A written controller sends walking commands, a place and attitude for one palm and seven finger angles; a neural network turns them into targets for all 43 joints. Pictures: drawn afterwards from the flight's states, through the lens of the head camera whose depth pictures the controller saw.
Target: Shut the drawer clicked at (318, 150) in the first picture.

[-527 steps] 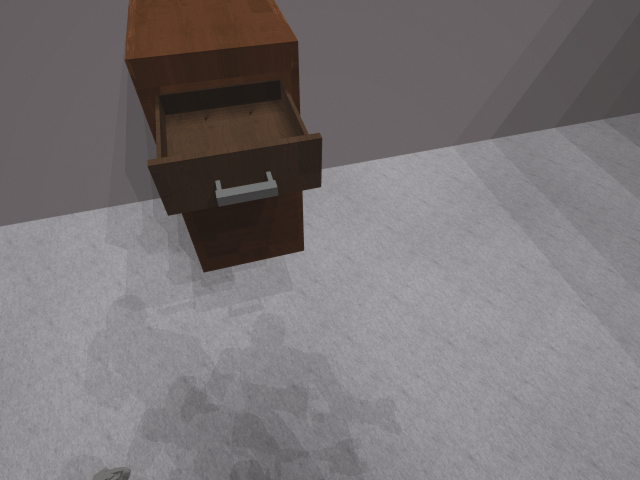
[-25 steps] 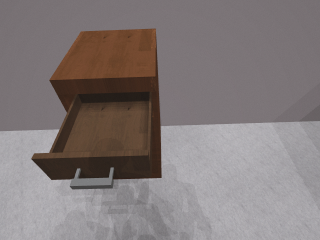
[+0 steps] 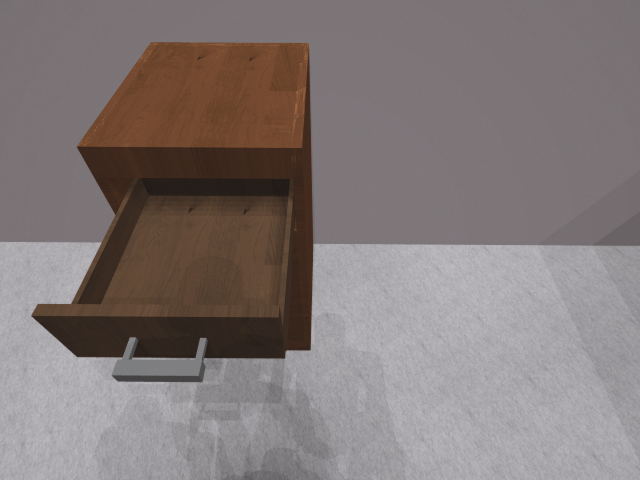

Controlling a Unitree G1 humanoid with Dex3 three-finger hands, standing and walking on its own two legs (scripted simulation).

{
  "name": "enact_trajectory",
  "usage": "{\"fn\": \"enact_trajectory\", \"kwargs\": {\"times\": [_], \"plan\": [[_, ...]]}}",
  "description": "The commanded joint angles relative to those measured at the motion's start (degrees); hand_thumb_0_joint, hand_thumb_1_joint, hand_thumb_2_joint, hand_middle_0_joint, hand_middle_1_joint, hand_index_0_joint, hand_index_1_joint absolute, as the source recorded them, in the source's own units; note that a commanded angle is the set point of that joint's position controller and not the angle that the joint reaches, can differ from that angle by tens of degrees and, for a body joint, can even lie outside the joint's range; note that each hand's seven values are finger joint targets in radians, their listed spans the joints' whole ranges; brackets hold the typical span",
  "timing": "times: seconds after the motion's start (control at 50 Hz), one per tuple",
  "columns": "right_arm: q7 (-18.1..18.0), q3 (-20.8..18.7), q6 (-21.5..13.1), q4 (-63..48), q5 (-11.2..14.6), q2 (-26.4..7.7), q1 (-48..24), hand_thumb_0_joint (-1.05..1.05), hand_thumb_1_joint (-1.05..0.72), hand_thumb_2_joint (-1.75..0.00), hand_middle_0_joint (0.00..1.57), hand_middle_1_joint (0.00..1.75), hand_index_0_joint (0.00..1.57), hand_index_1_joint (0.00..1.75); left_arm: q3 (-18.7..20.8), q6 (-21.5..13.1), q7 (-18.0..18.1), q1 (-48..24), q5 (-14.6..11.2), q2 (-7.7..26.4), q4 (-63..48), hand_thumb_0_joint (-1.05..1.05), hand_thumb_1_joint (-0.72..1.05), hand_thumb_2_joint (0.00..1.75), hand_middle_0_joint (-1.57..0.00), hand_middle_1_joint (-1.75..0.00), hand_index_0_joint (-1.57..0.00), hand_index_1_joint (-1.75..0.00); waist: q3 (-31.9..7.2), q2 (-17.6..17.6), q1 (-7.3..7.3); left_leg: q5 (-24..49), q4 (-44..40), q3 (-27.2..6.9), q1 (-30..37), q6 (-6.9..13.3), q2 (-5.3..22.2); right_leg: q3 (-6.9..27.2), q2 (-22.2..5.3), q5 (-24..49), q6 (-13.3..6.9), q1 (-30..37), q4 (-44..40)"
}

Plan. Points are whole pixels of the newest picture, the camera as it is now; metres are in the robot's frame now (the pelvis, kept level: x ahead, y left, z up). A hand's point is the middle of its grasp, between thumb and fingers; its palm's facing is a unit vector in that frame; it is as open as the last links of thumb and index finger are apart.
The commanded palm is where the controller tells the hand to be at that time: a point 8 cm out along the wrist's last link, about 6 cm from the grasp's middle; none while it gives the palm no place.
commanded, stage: come to a stop and stand still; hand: left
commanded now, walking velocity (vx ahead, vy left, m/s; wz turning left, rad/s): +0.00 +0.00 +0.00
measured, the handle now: (163, 357) +0.30 +0.26 -0.09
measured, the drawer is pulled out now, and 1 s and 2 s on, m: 0.30 0.30 0.30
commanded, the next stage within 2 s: look again from close up in 0.52 s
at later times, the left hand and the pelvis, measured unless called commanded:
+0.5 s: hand out of the picture -0.01 +0.18 -0.18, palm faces +0.05 -0.98 -0.19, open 7.4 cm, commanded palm none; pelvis +0.02 +0.01 +0.00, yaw -1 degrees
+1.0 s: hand out of the picture +0.01 +0.23 -0.18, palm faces -0.02 -0.98 -0.19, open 7.4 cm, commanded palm none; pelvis -0.02 +0.06 -0.01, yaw -2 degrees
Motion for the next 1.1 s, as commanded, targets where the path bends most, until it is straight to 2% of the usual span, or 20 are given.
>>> {"fn": "enact_trajectory", "kwargs": {"times": [0.0, 0.12, 0.32, 0.58, 0.6, 0.62, 0.64, 0.66, 0.68, 0.72, 0.74, 0.76, 0.78, 0.8, 0.82, 0.84, 0.86, 0.9, 1.02, 1.08], "plan": [[-0.4, -0.8, -0.7, -1.5, 0.3, -4.7, 2.4, 0.00, -0.90, -0.90, 0.20, 0.30, 0.20, 0.30, 1.0, -0.5, 0.7, 6.1, 0.1, 5.6, -0.4, 0.00, 0.90, 0.90, -0.20, -0.30, -0.20, -0.30, 2.7, -1.7, 0.50, 12.9, 0.5, -0.6, 5.5, 3.5, 1.5, 5.0, -8.8, 28.1, 2.7, -7.7, -4.7], [-0.4, -0.8, -0.7, -2.0, 0.3, -5.2, 1.3, 0.00, -0.90, -0.90, 0.20, 0.30, 0.20, 0.30, 1.0, -0.5, 0.7, 6.4, 0.2, 5.8, -0.4, 0.00, 0.90, 0.90, -0.20, -0.30, -0.20, -0.30, 3.2, -2.9, 0.38, 14.3, 0.3, -0.8, 6.5, 3.9, 1.7, 4.8, -8.7, 28.9, 2.8, -7.9, -4.3], [-0.4, -0.6, -1.0, -3.2, 0.3, -6.8, -0.8, 0.00, -0.90, -0.90, 0.20, 0.30, 0.20, 0.30, 1.0, -0.5, 0.5, 6.3, 0.2, 7.3, -0.9, 0.00, 0.90, 0.90, -0.20, -0.30, -0.20, -0.30, 1.0, -0.5, 0.63, 17.5, 0.3, -0.8, 8.3, 4.2, 1.6, 4.8, -9.0, 30.6, 2.8, -5.9, -4.0], [-0.2, -0.5, -1.1, -3.4, 0.3, -7.7, -1.2, 0.00, -0.90, -0.90, 0.20, 0.30, 0.20, 0.30, 0.9, -0.5, 0.4, 5.3, 0.3, 8.0, -1.2, 0.00, 0.90, 0.90, -0.20, -0.30, -0.20, -0.30, 2.6, -1.8, 0.84, 15.7, -1.6, -1.6, 7.9, 4.4, 1.6, 4.6, -9.0, 25.6, 2.7, -6.1, -5.2], [1.1, -0.6, -2.4, -8.7, 0.3, -9.6, -7.6, 0.00, -0.90, -0.90, 0.20, 0.30, 0.20, 0.30, 0.3, -3.3, 2.3, 8.9, 1.8, 9.2, -1.6, 0.00, 0.90, 0.90, -0.20, -0.30, -0.20, -0.30, 5.7, -3.7, 2.71, 12.3, 14.4, 3.3, 1.2, 3.4, 0.0, 11.2, -12.5, 55.8, 7.3, -13.1, -5.8], [1.7, -0.5, -1.8, -10.7, 0.2, -5.8, -3.8, 0.00, -0.90, -0.90, 0.20, 0.30, 0.20, 0.30, 1.2, -3.8, 1.9, 5.6, 1.9, 11.9, -4.6, 0.00, 0.90, 0.90, -0.20, -0.30, -0.20, -0.30, 4.3, -7.3, -0.93, -7.6, 14.6, 0.8, -6.1, 4.7, -2.3, 9.3, -14.4, 63.0, 4.6, -6.5, -0.2], [1.5, -0.8, -1.5, -10.8, -0.5, -6.5, -3.1, 0.00, -0.90, -0.90, 0.20, 0.30, 0.20, 0.30, 1.3, -3.7, 1.4, 3.5, 1.8, 12.7, -6.2, 0.00, 0.90, 0.90, -0.20, -0.30, -0.20, -0.30, 1.8, -6.1, -1.10, -8.9, 11.3, 3.8, -5.5, 5.9, -3.5, 8.1, -14.4, 71.9, 3.1, -2.9, 3.6], [1.3, -0.8, -1.5, -10.3, -0.4, -6.6, 0.3, 0.00, -0.90, -0.90, 0.20, 0.30, 0.20, 0.30, 0.6, -3.8, 1.3, 3.4, 1.3, 11.7, -6.3, 0.00, 0.90, 0.90, -0.20, -0.30, -0.20, -0.30, -2.6, -9.5, -2.46, -6.6, 9.8, 3.4, -2.7, 6.2, -3.2, 6.4, -13.0, 68.6, 1.4, -2.8, 6.0], [1.3, -0.9, -2.0, -10.0, -0.3, -7.6, 3.1, 0.00, -0.90, -0.90, 0.20, 0.30, 0.20, 0.30, 0.6, -3.8, 1.3, 2.4, 1.0, 11.0, -7.4, 0.00, 0.90, 0.90, -0.20, -0.30, -0.20, -0.30, -6.4, -9.6, -3.40, 1.0, 8.4, 2.2, -0.5, 6.4, -3.1, 5.2, -11.1, 64.4, 0.8, -1.1, 9.2], [1.0, -1.3, -2.6, -10.1, -0.2, -10.2, 4.1, 0.00, -0.90, -0.90, 0.20, 0.30, 0.20, 0.30, 0.6, -3.1, 1.4, 3.2, 0.3, 9.8, -9.0, 0.00, 0.90, 0.90, -0.20, -0.30, -0.20, -0.30, -10.0, -2.4, -2.29, 21.8, 8.3, -2.3, 6.1, 8.4, 1.2, 4.3, -8.1, 44.0, 1.3, -5.5, 12.7], [0.8, -1.3, -2.8, -10.4, -0.3, -11.0, 3.7, 0.00, -0.90, -0.90, 0.20, 0.30, 0.20, 0.30, 0.4, -2.4, 1.3, 3.4, 0.5, 8.8, -9.5, 0.00, 0.90, 0.90, -0.20, -0.30, -0.20, -0.30, -8.0, 1.8, -1.11, 26.9, 6.9, -5.6, 5.6, 10.3, 3.9, 3.6, -6.0, 29.5, 1.9, -8.1, 12.5], [0.5, -1.1, -2.3, -10.5, -0.3, -11.5, 1.6, 0.00, -0.90, -0.90, 0.20, 0.30, 0.20, 0.30, 0.1, -1.7, 1.2, 4.5, 0.4, 7.7, -9.2, 0.00, 0.90, 0.90, -0.20, -0.30, -0.20, -0.30, -5.0, 6.8, 0.26, 26.0, 5.2, -7.2, 3.8, 11.0, 5.5, 3.2, -4.5, 15.0, 1.9, -10.1, 9.6], [0.5, -0.9, -1.9, -11.0, -0.1, -10.6, -0.9, 0.00, -0.90, -0.90, 0.20, 0.30, 0.20, 0.30, 0.1, -1.1, 1.0, 5.5, 0.6, 7.6, -8.8, 0.00, 0.90, 0.90, -0.20, -0.30, -0.20, -0.30, -0.4, 7.2, 1.48, 19.4, 3.9, -7.6, -0.9, 10.5, 5.2, 3.4, -4.2, 5.9, 1.6, -10.4, 5.5], [0.7, -0.7, -1.6, -11.8, 0.0, -9.6, -2.7, 0.00, -0.90, -0.90, 0.20, 0.30, 0.20, 0.30, 0.2, -0.9, 0.8, 6.1, 0.7, 8.2, -8.2, 0.00, 0.90, 0.90, -0.20, -0.30, -0.20, -0.30, 3.5, 4.9, 1.98, 10.3, 3.6, -6.9, -4.9, 9.2, 3.3, 5.6, -5.1, 4.4, 0.9, -11.2, 2.2], [1.0, -0.5, -1.3, -12.4, 0.0, -8.8, -3.1, 0.00, -0.90, -0.90, 0.20, 0.30, 0.20, 0.30, 0.0, -0.9, 0.6, 5.5, 0.8, 9.1, -8.3, 0.00, 0.90, 0.90, -0.20, -0.30, -0.20, -0.30, 5.7, 1.4, 1.34, 2.4, 3.4, -5.1, -6.1, 7.7, 1.5, 7.8, -6.5, 3.4, 0.3, -13.2, 0.1], [1.3, -0.4, -1.3, -12.3, -0.2, -8.7, -2.2, 0.00, -0.90, -0.90, 0.20, 0.30, 0.20, 0.30, -0.1, -0.8, 0.4, 4.1, 1.1, 9.5, -8.9, 0.00, 0.90, 0.90, -0.20, -0.30, -0.20, -0.30, 7.2, 1.4, 0.78, 0.8, 2.8, -4.2, -5.8, 7.0, 0.4, 8.2, -6.9, 4.6, 0.0, -14.3, -0.3], [1.4, -0.4, -1.5, -11.9, -0.3, -8.9, -1.1, 0.00, -0.90, -0.90, 0.20, 0.30, 0.20, 0.30, -0.2, -0.5, 0.3, 3.4, 1.1, 9.8, -9.1, 0.00, 0.90, 0.90, -0.20, -0.30, -0.20, -0.30, 5.4, 2.4, 0.29, 1.4, 2.0, -4.8, -4.3, 7.0, 0.6, 7.1, -6.3, 4.2, 0.4, -14.1, 0.8], [1.5, -0.7, -1.5, -11.6, -0.3, -9.8, -0.6, 0.00, -0.90, -0.90, 0.20, 0.30, 0.20, 0.30, -0.2, -0.5, 0.3, 2.9, 0.9, 9.6, -9.5, 0.00, 0.90, 0.90, -0.20, -0.30, -0.20, -0.30, 3.7, -0.8, 0.31, -2.1, 0.8, -5.4, -3.2, 7.0, 1.0, 7.0, -5.9, 0.2, 0.6, -14.0, 0.8], [1.9, -1.1, -1.1, -11.8, -0.5, -11.4, -1.1, 0.00, -0.90, -0.90, 0.20, 0.30, 0.20, 0.30, -0.1, 0.3, -0.2, 4.4, 1.2, 9.9, -9.6, 0.00, 0.90, 0.90, -0.20, -0.30, -0.20, -0.30, 4.3, 3.3, 1.22, -21.0, -8.8, -9.7, -7.1, 7.6, 2.2, 4.4, -4.8, -6.5, 1.4, -13.6, 2.4], [1.9, -1.0, -1.3, -11.4, -0.3, -11.5, -1.0, 0.00, -0.90, -0.90, 0.20, 0.30, 0.20, 0.30, -0.2, 0.0, -0.4, 5.9, 1.2, 9.8, -9.0, 0.00, 0.90, 0.90, -0.20, -0.30, -0.20, -0.30, 1.2, 2.7, 1.74, -19.1, -9.6, -10.5, -5.5, 8.0, 2.7, 4.1, -5.1, -3.7, 1.6, -11.9, 2.6]]}}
